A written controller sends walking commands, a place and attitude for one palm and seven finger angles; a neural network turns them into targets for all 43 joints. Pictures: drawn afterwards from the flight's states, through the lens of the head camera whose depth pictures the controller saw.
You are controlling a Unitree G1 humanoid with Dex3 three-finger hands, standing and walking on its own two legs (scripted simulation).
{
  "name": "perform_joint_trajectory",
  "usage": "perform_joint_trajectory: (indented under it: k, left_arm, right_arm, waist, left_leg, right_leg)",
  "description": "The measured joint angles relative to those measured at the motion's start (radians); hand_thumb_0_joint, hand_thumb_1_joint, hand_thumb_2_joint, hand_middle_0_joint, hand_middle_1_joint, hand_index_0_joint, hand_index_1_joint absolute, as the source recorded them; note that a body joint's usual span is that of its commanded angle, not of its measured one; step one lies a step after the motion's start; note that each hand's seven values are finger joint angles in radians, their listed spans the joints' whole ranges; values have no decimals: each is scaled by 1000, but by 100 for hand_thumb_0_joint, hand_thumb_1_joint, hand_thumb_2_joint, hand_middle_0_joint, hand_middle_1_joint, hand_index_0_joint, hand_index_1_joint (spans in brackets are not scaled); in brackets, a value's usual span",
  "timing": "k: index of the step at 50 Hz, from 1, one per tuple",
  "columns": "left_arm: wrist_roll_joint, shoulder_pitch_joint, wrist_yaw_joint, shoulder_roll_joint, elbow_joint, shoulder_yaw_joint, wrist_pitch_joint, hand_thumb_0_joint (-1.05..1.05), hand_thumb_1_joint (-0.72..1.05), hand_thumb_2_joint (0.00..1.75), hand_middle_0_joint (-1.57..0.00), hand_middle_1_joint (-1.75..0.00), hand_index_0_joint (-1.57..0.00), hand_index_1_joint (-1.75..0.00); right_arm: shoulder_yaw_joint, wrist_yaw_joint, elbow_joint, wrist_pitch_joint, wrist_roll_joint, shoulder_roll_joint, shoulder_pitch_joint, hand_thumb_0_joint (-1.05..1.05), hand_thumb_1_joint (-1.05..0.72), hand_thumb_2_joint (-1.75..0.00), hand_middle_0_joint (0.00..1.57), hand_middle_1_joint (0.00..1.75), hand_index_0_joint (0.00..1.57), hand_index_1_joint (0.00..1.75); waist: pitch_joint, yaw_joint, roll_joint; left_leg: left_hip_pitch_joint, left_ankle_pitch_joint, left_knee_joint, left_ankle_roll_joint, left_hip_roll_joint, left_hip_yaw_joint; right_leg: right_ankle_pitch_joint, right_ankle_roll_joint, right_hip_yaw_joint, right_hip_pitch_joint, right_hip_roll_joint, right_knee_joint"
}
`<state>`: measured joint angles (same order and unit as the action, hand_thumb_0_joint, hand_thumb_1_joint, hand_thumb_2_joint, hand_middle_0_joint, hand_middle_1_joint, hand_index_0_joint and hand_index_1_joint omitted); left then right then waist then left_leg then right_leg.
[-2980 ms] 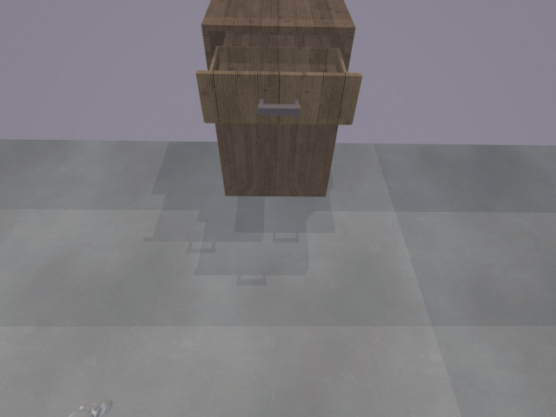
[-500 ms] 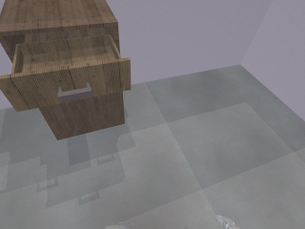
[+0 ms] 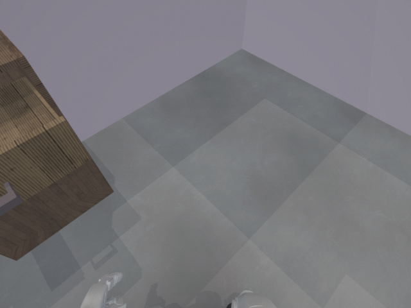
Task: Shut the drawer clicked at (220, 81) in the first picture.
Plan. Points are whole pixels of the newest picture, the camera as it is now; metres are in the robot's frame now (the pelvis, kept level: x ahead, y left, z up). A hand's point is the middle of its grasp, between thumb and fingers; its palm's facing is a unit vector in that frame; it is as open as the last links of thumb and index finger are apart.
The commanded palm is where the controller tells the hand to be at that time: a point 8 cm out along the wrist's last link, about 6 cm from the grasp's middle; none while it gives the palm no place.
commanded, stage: turn to face it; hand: left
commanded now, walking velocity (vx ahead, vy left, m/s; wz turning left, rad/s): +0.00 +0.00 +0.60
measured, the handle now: out of the picture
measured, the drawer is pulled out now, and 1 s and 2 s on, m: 0.30 0.30 0.30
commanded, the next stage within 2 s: take the last steps up to it in 1.24 s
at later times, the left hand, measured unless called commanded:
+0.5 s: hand out of the picture +0.04 +0.25 -0.16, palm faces +0.25 -0.95 -0.18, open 7.4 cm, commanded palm none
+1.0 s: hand out of the picture +0.02 +0.20 -0.12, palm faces +0.48 -0.83 -0.29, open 7.4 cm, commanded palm none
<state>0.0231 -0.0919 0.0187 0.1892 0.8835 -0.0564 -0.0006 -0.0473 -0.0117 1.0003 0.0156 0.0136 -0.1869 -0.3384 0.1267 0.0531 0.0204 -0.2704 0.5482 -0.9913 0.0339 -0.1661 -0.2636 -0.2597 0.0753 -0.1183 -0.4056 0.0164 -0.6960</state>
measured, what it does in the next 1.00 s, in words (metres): steps on the spot, turning left: left foot, then right foot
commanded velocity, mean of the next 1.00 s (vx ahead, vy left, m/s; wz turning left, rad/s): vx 0.00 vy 0.00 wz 0.58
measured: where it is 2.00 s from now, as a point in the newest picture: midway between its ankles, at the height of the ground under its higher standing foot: outside the picture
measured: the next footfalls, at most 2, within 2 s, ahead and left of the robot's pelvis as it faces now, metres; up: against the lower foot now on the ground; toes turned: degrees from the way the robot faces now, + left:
left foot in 0.32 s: +0.06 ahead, +0.12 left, +0.00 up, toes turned +13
right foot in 0.92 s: +0.10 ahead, -0.10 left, +0.00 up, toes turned +27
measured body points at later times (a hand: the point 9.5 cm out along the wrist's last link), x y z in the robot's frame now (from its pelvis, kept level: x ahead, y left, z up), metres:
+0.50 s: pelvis +0.02 +0.05 +0.02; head +0.04 +0.09 +0.47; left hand +0.03 +0.30 -0.14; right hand +0.08 -0.18 -0.11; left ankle +0.02 +0.12 -0.71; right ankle +0.03 -0.11 -0.63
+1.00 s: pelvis +0.01 -0.02 +0.02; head +0.04 -0.04 +0.47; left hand -0.01 +0.25 -0.10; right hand +0.19 -0.24 -0.14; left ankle -0.01 +0.10 -0.67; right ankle +0.06 -0.12 -0.71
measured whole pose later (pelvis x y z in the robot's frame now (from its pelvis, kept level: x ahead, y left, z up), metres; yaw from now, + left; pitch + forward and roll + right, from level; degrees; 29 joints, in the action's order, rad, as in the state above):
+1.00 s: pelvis +0.01 -0.02 +0.02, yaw +29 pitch -1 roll +1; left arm 0.02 -0.17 -0.03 0.18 0.89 -0.04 0.03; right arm -0.10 0.00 0.94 0.07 0.02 -0.27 -0.22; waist 0.04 0.03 0.06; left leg -0.47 0.41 -0.90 0.02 0.10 0.12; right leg -0.30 0.02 -0.03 -0.23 0.01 -0.53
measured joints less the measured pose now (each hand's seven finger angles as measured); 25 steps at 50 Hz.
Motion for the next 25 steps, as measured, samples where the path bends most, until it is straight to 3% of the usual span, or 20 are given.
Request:
perform_joint_trajectory:
  k: [3, 6, 9, 15, 16, 17, 20, 22, 25]
  left_arm:
    - [-6, -4, -24, -15, 7, 9, 0, 1, 91, 90, -20, -30, -20, -30]
    - [-2, -23, -37, -30, 31, 20, 10, 1, 91, 90, -20, -30, -20, -30]
    - [3, -35, -39, -43, 50, 29, 14, 1, 91, 90, -20, -30, -20, -30]
    - [3, -45, -40, -51, 48, 24, 15, 1, 90, 90, -20, -30, -20, -30]
    - [0, -50, -40, -49, 46, 21, 17, 1, 90, 90, -20, -30, -20, -30]
    - [-4, -56, -40, -41, 46, 16, 22, 1, 90, 90, -20, -30, -20, -30]
    - [-3, -82, -42, -14, 61, -7, 48, 1, 90, 90, -20, -30, -20, -30]
    - [1, -94, -40, 3, 79, -21, 59, 1, 91, 90, -20, -30, -20, -30]
    - [0, -108, -38, 26, 93, -34, 59, 1, 91, 90, -20, -30, -20, -30]
  right_arm:
    - [2, -6, 2, 20, -2, 0, 40, 1, -91, -90, 20, 29, 20, 30]
    - [5, -9, -4, 24, 2, 5, 62, 1, -91, -90, 19, 29, 20, 30]
    - [8, -6, -5, 20, 1, 19, 58, 1, -91, -90, 19, 29, 20, 30]
    - [16, 2, 7, 25, 0, 46, 43, 0, -91, -90, 19, 29, 20, 30]
    - [16, 4, 3, 22, 0, 45, 39, 0, -91, -90, 19, 29, 20, 30]
    - [15, 5, 2, 19, 2, 48, 38, 0, -91, -90, 19, 29, 20, 30]
    - [17, 5, -11, 12, 13, 57, 44, 1, -91, -90, 20, 29, 20, 30]
    - [16, -3, -20, 6, 12, 58, 44, 1, -91, -90, 20, 29, 20, 30]
    - [15, -9, -25, -1, 8, 51, 49, 1, -91, -90, 20, 29, 20, 30]
  waist:
    - [-3, -2, 7]
    - [-42, 6, 11]
    - [-79, 12, 6]
    - [-94, -18, -29]
    - [-94, -21, -31]
    - [-93, -23, -46]
    - [-88, -33, -70]
    - [-84, -33, -68]
    - [-75, -40, -58]
  left_leg:
    - [-124, -34, -212, 2, 36, 142]
    - [-176, -115, -192, 0, 55, 204]
    - [-155, -140, -44, -3, 68, 222]
    - [-52, -152, 238, -4, 93, 182]
    - [-26, -196, 307, -7, 96, 177]
    - [-26, -211, 323, -32, 112, 177]
    - [-33, -205, 331, -93, 142, 178]
    - [-21, -236, 385, -102, 156, 191]
    - [2, -293, 473, -109, 176, 215]
  right_leg:
    - [9, -8, 7, 42, -18, 51]
    - [42, -12, 5, 85, -25, 132]
    - [56, -19, -15, 121, -18, 185]
    - [27, -49, -86, 140, 22, 164]
    - [11, -58, -101, 131, 31, 137]
    - [-9, -68, -108, 115, 52, 99]
    - [-183, -97, -21, 17, 49, -141]
    - [-166, -107, 34, -40, 39, -292]
    - [-109, -128, 84, -84, 39, -402]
